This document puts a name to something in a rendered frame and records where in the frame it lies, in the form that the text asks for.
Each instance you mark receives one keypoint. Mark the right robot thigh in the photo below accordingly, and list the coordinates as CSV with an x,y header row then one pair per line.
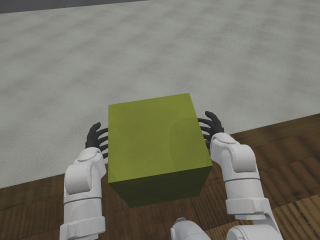
x,y
187,230

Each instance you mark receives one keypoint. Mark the right robot forearm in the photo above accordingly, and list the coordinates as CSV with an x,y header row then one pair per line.
x,y
245,197

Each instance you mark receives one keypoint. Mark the carton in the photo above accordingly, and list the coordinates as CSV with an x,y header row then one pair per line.
x,y
156,150

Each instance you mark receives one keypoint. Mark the left robot hand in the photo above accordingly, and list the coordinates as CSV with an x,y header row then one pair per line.
x,y
93,141

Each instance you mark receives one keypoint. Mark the left robot forearm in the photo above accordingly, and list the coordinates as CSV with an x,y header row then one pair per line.
x,y
83,218

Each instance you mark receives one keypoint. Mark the right robot hand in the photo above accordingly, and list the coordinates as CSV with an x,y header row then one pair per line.
x,y
215,127

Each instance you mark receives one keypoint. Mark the right robot shin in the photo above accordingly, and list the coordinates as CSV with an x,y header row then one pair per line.
x,y
180,219

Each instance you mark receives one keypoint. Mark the robot right upper arm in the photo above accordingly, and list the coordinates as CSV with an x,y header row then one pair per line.
x,y
253,232

